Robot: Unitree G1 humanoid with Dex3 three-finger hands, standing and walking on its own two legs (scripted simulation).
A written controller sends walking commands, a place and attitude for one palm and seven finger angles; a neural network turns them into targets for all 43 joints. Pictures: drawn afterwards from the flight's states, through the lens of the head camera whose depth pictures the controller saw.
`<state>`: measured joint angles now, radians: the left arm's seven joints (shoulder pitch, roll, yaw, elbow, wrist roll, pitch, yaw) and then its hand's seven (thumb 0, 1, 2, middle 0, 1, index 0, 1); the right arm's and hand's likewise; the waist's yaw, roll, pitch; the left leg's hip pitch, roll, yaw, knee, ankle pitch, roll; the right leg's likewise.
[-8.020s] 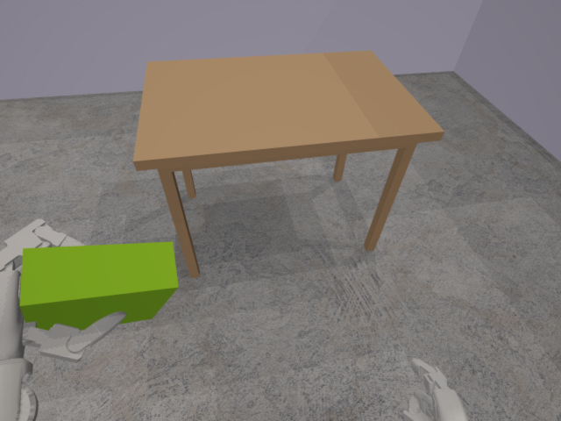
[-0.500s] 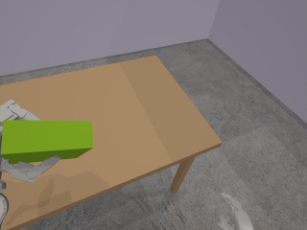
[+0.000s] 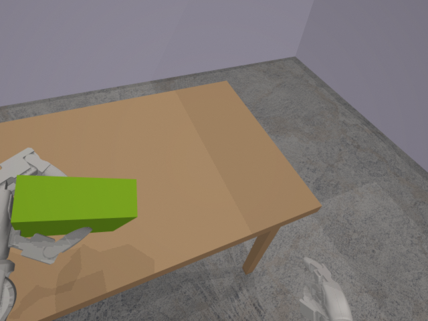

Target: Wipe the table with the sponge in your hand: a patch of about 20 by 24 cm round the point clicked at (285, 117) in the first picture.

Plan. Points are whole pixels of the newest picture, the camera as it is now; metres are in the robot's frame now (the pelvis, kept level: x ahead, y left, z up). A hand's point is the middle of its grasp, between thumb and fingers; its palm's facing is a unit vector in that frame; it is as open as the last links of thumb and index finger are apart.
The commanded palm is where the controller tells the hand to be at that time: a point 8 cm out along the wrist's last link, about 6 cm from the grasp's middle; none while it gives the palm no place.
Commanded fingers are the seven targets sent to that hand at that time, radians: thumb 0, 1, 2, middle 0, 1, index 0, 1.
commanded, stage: look again from close up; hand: left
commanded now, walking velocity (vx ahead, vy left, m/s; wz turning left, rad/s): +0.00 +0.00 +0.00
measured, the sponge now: (93, 209) +0.23 +0.21 +0.13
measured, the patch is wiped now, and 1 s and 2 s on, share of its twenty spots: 0.00 0.00 0.00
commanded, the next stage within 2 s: come to a stop and stand still in 0.26 s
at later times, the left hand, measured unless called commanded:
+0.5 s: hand (69, 214) +0.21 +0.23 +0.15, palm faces +0.33 -0.86 -0.39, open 9.5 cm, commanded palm +0.16 +0.26 +0.17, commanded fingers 0.00 0.10 1.30 -1.20 -1.60 -1.20 -1.60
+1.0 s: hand (45, 196) +0.23 +0.26 +0.16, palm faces +0.40 -0.85 -0.36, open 9.5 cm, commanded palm +0.17 +0.29 +0.17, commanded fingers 0.00 0.10 1.30 -1.20 -1.60 -1.20 -1.60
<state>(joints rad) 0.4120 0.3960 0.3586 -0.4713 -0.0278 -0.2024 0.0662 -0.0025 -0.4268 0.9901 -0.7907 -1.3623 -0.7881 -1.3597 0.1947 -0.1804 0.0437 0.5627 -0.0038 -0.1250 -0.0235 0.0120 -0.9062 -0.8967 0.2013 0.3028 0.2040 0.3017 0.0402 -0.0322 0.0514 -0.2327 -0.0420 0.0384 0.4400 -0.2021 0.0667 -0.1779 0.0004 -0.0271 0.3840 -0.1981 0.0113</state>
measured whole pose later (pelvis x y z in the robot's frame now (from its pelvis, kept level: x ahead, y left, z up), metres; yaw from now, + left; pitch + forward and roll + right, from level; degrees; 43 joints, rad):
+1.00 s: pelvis +0.01 +0.00 +0.00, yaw +0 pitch +0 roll -1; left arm 0.37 0.39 0.38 -0.47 -0.05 -0.27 0.09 0.00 -0.43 0.99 -0.79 -1.36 -0.79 -1.36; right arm 0.19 -0.17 0.04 0.60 0.00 -0.20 -0.02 0.01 -0.91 -0.90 0.20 0.30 0.20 0.30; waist 0.04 -0.06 0.08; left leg -0.25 -0.05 0.04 0.47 -0.23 0.08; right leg -0.19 -0.01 -0.03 0.41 -0.22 0.02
